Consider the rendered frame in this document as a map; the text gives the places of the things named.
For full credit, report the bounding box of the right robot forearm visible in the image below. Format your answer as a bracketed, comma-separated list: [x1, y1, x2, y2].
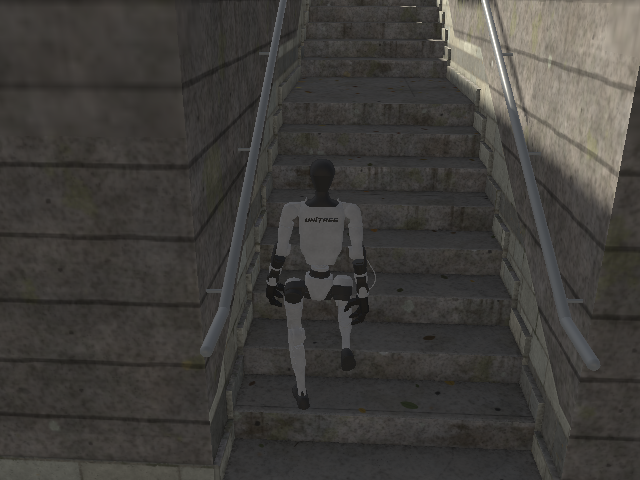
[352, 245, 369, 298]

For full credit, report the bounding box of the left robot forearm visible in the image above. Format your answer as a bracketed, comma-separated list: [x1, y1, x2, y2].
[266, 241, 286, 286]

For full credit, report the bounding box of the left robot upper arm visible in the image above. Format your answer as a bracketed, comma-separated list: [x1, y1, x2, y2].
[275, 202, 301, 257]

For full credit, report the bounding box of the robot left hand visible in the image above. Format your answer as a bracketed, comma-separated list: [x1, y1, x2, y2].
[266, 283, 285, 307]

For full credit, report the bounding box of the right robot upper arm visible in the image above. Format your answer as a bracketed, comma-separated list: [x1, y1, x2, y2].
[342, 202, 364, 260]

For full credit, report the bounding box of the robot right hand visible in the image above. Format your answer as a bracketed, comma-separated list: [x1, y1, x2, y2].
[344, 295, 369, 325]

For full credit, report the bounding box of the robot right foot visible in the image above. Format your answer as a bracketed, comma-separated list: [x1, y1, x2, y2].
[341, 348, 356, 371]

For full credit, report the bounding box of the robot left thigh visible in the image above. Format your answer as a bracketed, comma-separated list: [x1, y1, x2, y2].
[284, 277, 306, 346]

